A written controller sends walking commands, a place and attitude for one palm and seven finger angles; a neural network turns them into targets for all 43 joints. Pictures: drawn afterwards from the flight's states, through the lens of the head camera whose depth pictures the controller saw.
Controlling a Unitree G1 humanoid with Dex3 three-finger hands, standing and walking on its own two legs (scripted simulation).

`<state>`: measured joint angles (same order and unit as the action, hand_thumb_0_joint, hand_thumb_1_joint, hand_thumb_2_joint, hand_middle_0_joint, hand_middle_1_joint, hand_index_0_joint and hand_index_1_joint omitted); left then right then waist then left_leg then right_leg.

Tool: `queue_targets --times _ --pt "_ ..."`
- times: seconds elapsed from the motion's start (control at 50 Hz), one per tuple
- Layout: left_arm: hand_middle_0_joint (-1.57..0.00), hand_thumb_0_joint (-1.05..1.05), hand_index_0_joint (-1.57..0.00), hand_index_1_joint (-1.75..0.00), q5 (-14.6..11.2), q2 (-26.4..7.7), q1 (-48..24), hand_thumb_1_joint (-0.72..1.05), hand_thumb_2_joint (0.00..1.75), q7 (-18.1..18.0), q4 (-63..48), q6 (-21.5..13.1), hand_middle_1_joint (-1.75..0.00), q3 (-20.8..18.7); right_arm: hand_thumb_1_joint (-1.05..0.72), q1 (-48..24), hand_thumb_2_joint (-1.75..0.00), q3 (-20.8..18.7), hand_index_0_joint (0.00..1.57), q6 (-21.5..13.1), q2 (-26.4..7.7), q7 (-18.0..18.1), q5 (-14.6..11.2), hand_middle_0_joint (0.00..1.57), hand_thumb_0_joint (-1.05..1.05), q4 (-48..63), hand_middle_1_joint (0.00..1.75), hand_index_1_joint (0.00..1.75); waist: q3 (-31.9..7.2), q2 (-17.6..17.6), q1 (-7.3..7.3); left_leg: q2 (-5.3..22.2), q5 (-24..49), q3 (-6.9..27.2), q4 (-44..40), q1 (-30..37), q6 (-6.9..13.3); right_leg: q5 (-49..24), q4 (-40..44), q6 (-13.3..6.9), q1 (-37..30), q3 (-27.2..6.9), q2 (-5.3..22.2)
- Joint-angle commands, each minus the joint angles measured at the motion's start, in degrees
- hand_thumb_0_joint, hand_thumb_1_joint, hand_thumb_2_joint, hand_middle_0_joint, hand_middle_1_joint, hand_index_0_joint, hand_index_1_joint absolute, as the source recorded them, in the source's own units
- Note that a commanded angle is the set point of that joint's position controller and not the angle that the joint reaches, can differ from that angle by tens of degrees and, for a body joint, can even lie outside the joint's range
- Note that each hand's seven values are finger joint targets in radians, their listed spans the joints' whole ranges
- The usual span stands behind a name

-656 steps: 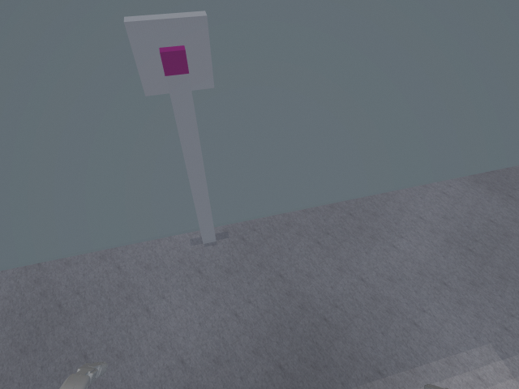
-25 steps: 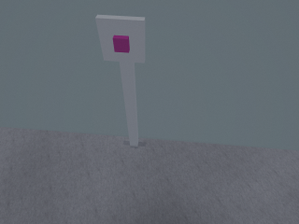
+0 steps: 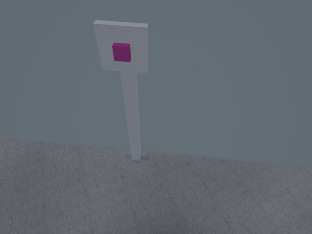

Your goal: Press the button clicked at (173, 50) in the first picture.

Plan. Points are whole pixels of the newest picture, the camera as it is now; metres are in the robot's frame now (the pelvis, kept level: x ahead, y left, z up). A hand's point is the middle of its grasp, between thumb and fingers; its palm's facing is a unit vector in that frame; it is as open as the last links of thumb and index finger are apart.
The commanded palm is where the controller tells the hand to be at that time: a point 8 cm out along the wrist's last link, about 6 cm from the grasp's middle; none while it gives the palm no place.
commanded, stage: shuffle to correct the standing spot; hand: left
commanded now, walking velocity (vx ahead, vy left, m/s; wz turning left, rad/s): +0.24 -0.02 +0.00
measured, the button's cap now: (122, 52) +0.67 +0.18 +0.12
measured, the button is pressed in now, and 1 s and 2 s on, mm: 0 0 0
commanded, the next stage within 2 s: come to a stop and stand still in 0.42 s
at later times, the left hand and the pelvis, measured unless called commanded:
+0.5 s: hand (107, 203) +0.24 +0.17 -0.17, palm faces -0.01 -0.98 -0.19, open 7.3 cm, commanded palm none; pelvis +0.16 -0.01 +0.00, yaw +0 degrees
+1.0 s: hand (119, 199) +0.25 +0.13 -0.14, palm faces +0.12 -0.95 -0.29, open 7.3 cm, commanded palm none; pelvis +0.21 -0.06 +0.01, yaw +2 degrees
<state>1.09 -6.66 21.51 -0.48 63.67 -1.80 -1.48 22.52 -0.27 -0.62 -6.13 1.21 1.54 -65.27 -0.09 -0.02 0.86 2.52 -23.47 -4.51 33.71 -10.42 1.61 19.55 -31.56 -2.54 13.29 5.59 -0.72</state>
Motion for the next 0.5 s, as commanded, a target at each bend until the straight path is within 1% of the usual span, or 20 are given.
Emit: queue_targets --times 0.0,0.02,0.04,0.06,0.08,0.1,0.12,0.14,0.16,0.18,0.2,0.22,0.24,0.26,0.28,0.32,0.36,0.4,0.46,0.48 --pt "-0.2 0.0 -0.2 -0.3 0.38 -8.32 11.13 0.9 0.9 -0.93 0.24 -1.36 -0.3 -2.55 -0.9 -3.83 -0.9 -0.63 0.2 -2.09 -2.88 -0.57 -0.39 0.2 0.0 5.94 0.3 0.3 6.71 7.22 2.64 0.44 -4.76 -0.29 11.92 -22.22 0.67 1.31 17.12 -12.42 -10.99 -26.38 18.76" --pt "-0.2 0.0 -0.2 -0.3 0.61 -8.25 10.05 0.9 0.9 -1.06 0.03 -1.63 -0.3 -2.61 -0.9 -4.21 -0.9 -0.79 0.2 -2.38 -2.94 -0.66 -0.53 0.2 0.0 6.14 0.3 0.3 5.84 5.16 1.88 1.36 -6.03 0.77 10.75 -21.07 0.62 -4.43 15.0 -12.87 -10.59 -24.98 19.6" --pt "-0.2 0.0 -0.2 -0.3 0.74 -8.12 8.03 0.9 0.9 -1.1 -0.38 -1.74 -0.3 -2.54 -0.9 -2.71 -0.9 -0.86 0.2 -2.57 -2.41 -0.71 -0.67 0.2 0.0 5.63 0.3 0.3 4.62 3.98 0.28 1.78 -5.32 1.4 6.3 -16.15 0.65 -8.04 11.85 -11.99 -7.73 -21.8 18.99" --pt "-0.2 0.0 -0.2 -0.3 0.58 -7.47 5.07 0.9 0.9 -0.96 -1.13 -1.58 -0.3 -2.31 -0.9 0.81 -0.9 -0.67 0.2 -2.77 -1.58 -0.69 -0.82 0.2 0.0 4.34 0.3 0.3 4.29 2.63 -1.99 0.86 -1.17 -0.09 -1.57 -7.57 0.8 -9.13 8.4 -9.7 -2.12 -16.41 16.06" --pt "-0.2 0.0 -0.2 -0.3 0.24 -6.22 1.87 0.9 0.9 -0.68 -1.97 -1.35 -0.3 -2.02 -0.9 7.79 -0.9 -0.64 0.2 -3.14 -2.02 -0.45 -0.66 0.2 0.0 1.76 0.3 0.3 3.41 -1.36 -5.17 0.84 4.64 1.17 -10.02 3.68 1.49 -7.95 0.06 -6.4 5.63 -9.34 10.43" --pt "-0.2 0.0 -0.2 -0.3 -0.31 -2.63 -0.03 0.9 0.9 -0.1 -3.7 -1.23 -0.3 -1.45 -0.9 16.04 -0.9 -1.95 0.2 -3.71 -7.28 0.26 0.33 0.2 0.0 -0.84 0.3 0.3 2.54 -17.81 -7.42 12.96 8.33 19.74 -17.35 12.75 5.54 0.65 -17.73 -1.88 18.5 -1.1 1.86" --pt "-0.2 0.0 -0.2 -0.3 0.04 -2.83 -2.87 0.9 0.9 -0.29 -5.23 -1.57 -0.3 -1.11 -0.9 19.41 -0.9 -2.02 0.2 -3.01 -9.57 1.26 0.37 0.2 0.0 -1.97 0.3 0.3 4.71 -19.26 -7.81 20.63 21.49 28.91 -20.59 17.11 8.86 11.6 -28.82 -0.85 27.98 -0.81 -0.37" --pt "-0.2 0.0 -0.2 -0.3 0.38 -3.97 -3.0 0.9 0.9 -0.44 -4.95 -1.46 -0.3 -1.75 -0.9 16.26 -0.9 -1.71 0.2 -2.44 -8.69 1.3 0.22 0.2 0.0 -0.94 0.3 0.3 5.15 -12.53 -6.2 21.06 22.89 25.42 -19.38 13.95 10.45 9.92 -34.1 -1.63 27.83 -4.4 2.26" --pt "-0.2 0.0 -0.2 -0.3 0.62 -3.58 -3.82 0.9 0.9 -0.26 -4.38 -1.33 -0.3 -1.76 -0.9 13.44 -0.9 -1.15 0.2 -2.73 -6.77 1.42 0.12 0.2 0.0 0.36 0.3 0.3 7.76 -11.66 -5.13 20.1 27.64 23.51 -19.32 9.96 10.74 7.02 -37.56 -1.28 29.19 -4.67 3.7" --pt "-0.2 0.0 -0.2 -0.3 0.68 -3.53 -3.97 0.9 0.9 0.12 -3.62 -1.18 -0.3 -1.88 -0.9 10.76 -0.9 -0.49 0.2 -3.21 -5.01 1.4 0.1 0.2 0.0 1.05 0.3 0.3 9.99 -6.73 -3.77 18.91 32.66 19.67 -18.9 7.49 10.35 3.87 -39.53 -0.72 29.08 -5.07 5.08" --pt "-0.2 0.0 -0.2 -0.3 0.65 -2.6 -3.77 0.9 0.9 0.46 -3.29 -0.92 -0.3 -1.72 -0.9 9.64 -0.9 -0.14 0.2 -3.74 -4.71 1.46 -0.01 0.2 0.0 1.5 0.3 0.3 11.13 -4.21 -2.8 17.31 37.71 15.81 -18.79 6.31 9.62 2.09 -40.39 -0.06 28.69 -4.6 5.2" --pt "-0.2 0.0 -0.2 -0.3 0.58 -1.46 -2.97 0.9 0.9 0.67 -3.01 -0.6 -0.3 -1.5 -0.9 9.5 -0.9 -0.17 0.2 -4.15 -4.99 1.59 -0.04 0.2 0.0 1.69 0.3 0.3 9.97 -2.99 -2.12 15.52 41.63 12.04 -18.33 7.25 8.73 0.26 -41.3 0.29 28.57 -3.87 4.73" --pt "-0.2 0.0 -0.2 -0.3 0.65 -0.95 -2.99 0.9 0.9 0.8 -2.92 -0.32 -0.3 -1.37 -0.9 9.81 -0.9 -0.09 0.2 -4.48 -5.2 1.73 -0.12 0.2 0.0 1.47 0.3 0.3 8.75 -4.37 -1.81 13.6 46.15 8.95 -17.77 8.72 7.34 -1.23 -41.8 0.45 29.07 -3.06 4.27" --pt "-0.2 0.0 -0.2 -0.3 0.58 -1.0 -4.14 0.9 0.9 0.94 -3.28 -0.26 -0.3 -1.41 -0.9 10.31 -0.9 -0.1 0.2 -4.66 -5.08 1.87 -0.1 0.2 0.0 1.19 0.3 0.3 8.22 -3.59 -1.83 12.65 49.63 7.12 -17.24 9.38 6.4 -1.98 -41.32 0.51 29.6 -2.21 4.02" --pt "-0.2 0.0 -0.2 -0.3 0.62 -0.79 -4.24 0.9 0.9 0.99 -3.76 0.06 -0.3 -1.46 -0.9 10.19 -0.9 -0.02 0.2 -4.79 -5.37 1.92 -0.1 0.2 0.0 1.04 0.3 0.3 7.18 -5.59 -1.29 11.68 52.2 5.18 -17.17 10.55 5.48 -3.31 -40.94 0.75 30.2 -1.78 3.68" --pt "-0.2 0.0 -0.2 -0.3 0.5 -1.3 -7.2 0.9 0.9 1.17 -5.28 0.33 -0.3 -1.52 -0.9 10.45 -0.9 0.02 0.2 -4.74 -5.18 2.03 -0.08 0.2 0.0 0.76 0.3 0.3 7.25 -8.04 -1.52 10.53 54.31 3.11 -17.12 11.92 4.77 -4.8 -37.85 0.99 31.69 -0.28 3.48" --pt "-0.2 0.0 -0.2 -0.3 0.24 -1.65 -11.46 0.9 0.9 1.45 -6.94 0.2 -0.3 -1.34 -0.9 10.73 -0.9 -0.07 0.2 -4.5 -4.92 2.11 0.14 0.2 0.0 0.44 0.3 0.3 7.77 -9.07 -2.13 9.65 54.92 1.45 -17.41 12.57 4.47 -6.91 -29.58 0.97 30.7 1.42 3.26" --pt "-0.2 0.0 -0.2 -0.3 -0.09 -1.99 -15.22 0.9 0.9 1.66 -8.55 -0.16 -0.3 -0.97 -0.9 9.55 -0.9 -0.48 0.2 -4.17 -5.85 1.98 0.4 0.2 0.0 0.8 0.3 0.3 7.81 -8.53 -2.73 9.57 56.18 -0.24 -16.45 10.76 4.55 -7.3 -16.37 0.33 23.62 3.12 2.7" --pt "-0.2 0.0 -0.2 -0.3 -0.03 -4.63 -7.61 0.9 0.9 1.1 -6.35 -0.83 -0.3 -1.31 -0.9 7.65 -0.9 -1.91 0.2 -3.46 -9.34 1.77 -0.11 0.2 0.0 0.73 0.3 0.3 0.87 -8.05 0.44 11.82 63.03 0.83 -7.23 11.92 4.25 -8.93 -5.48 -1.38 7.5 3.52 -0.48" --pt "-0.2 0.0 -0.2 -0.3 0.15 -5.71 -2.49 0.9 0.9 0.94 -4.62 -1.1 -0.3 -1.74 -0.9 6.33 -0.9 -2.2 0.2 -3.26 -9.72 1.64 -0.51 0.2 0.0 1.14 0.3 0.3 -1.53 -6.33 2.75 11.47 59.35 0.35 -2.29 9.78 3.32 -13.58 -1.73 -1.66 -0.04 3.49 -0.67"
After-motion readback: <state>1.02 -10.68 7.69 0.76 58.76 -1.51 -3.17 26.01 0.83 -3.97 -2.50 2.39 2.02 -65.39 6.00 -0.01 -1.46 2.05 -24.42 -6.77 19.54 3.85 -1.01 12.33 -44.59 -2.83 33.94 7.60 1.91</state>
